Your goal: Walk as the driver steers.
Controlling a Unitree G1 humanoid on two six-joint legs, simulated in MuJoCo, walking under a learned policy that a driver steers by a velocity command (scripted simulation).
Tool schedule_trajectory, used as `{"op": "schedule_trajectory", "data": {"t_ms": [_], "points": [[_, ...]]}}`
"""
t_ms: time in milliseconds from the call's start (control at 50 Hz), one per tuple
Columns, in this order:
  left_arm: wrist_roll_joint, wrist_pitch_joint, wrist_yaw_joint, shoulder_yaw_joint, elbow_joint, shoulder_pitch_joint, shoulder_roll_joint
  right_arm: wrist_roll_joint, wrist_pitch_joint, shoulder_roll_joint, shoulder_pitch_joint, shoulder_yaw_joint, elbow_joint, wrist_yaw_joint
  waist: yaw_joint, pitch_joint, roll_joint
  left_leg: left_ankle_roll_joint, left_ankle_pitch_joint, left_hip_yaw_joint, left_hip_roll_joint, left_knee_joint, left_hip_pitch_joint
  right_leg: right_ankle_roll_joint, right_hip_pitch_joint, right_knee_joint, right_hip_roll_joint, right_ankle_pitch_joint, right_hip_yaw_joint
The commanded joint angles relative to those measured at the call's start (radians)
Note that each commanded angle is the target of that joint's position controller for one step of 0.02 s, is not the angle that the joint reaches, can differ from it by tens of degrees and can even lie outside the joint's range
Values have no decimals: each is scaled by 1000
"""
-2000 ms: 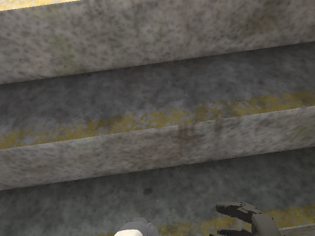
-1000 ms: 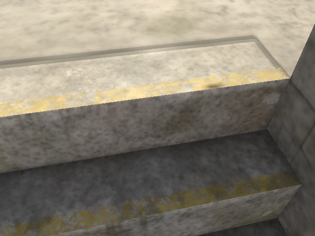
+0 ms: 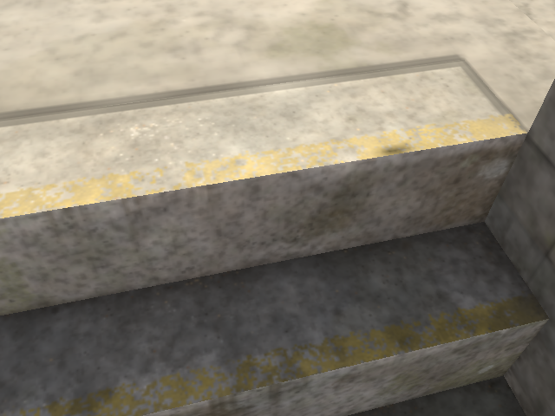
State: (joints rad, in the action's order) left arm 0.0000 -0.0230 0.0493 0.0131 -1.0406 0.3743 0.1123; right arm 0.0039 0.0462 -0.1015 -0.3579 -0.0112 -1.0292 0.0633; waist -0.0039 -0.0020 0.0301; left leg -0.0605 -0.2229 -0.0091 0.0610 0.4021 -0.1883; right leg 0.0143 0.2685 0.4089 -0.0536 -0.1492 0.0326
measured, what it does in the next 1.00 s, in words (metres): walks ahead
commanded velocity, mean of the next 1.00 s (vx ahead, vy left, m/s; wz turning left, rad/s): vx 0.21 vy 0.00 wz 0.00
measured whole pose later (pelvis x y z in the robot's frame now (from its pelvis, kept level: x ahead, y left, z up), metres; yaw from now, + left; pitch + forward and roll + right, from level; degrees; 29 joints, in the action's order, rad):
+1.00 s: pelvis +0.10 -0.08 +0.00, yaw +1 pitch +8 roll +1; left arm 0.03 -0.13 0.08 0.01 -1.18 0.63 0.06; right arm 0.04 0.10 -0.06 0.15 -0.06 -0.76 -0.03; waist -0.12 0.08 -0.02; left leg -0.17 -0.28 -0.06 0.06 2.27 -1.05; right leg -0.07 0.21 0.31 0.03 -0.24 0.14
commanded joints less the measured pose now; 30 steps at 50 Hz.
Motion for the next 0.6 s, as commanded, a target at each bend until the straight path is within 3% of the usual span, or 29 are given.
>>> {"op": "schedule_trajectory", "data": {"t_ms": [20,120,140,360,400,460,500,540,600], "points": [[0,-6,1,-2,4,103,42,-1,6,-66,-64,6,15,-1,-3,-53,-26,-83,119,140,-174,-95,-39,-97,-2,-61,-96,6,-73],[1,-7,2,0,2,105,45,-2,4,-73,-58,6,7,-1,-1,-49,-25,-82,114,135,-175,-94,-36,-97,-6,-65,-96,5,-71],[8,-7,2,2,-6,120,43,-6,-3,-73,-57,7,6,-6,6,-50,-27,-88,119,140,-174,-98,-24,-99,6,-58,-99,-1,-67],[7,-7,4,4,-2,136,37,-4,-11,-79,-44,9,-12,-9,6,-58,-16,-87,81,131,-175,-96,-41,-104,2,-66,-100,-18,-68],[5,-6,5,4,-8,138,36,-3,-11,-84,-38,10,-17,-12,7,-53,-19,-95,-26,136,-166,-110,-54,-112,10,-68,-84,-101,-62],[1,-2,4,-10,0,125,67,-4,-15,-136,-42,31,-18,-16,13,-72,-48,-142,-249,169,-164,-94,-105,-144,87,16,-45,-254,-35],[-5,-5,-4,-12,21,87,68,-7,-19,-166,-82,45,-31,-21,35,-94,-93,-191,-431,257,-206,-119,-95,-164,232,119,-25,-322,-16],[-11,-14,-14,-2,49,43,36,-9,-21,-192,-107,59,-44,-23,49,-116,-165,-240,-567,388,-288,-178,-65,-168,373,252,-1,-250,37],[5,-33,-34,-6,77,43,35,-14,-13,-209,-69,76,-50,-23,21,-82,-193,-293,-617,474,-364,-215,-156,-168,372,492,-25,-155,61]]}}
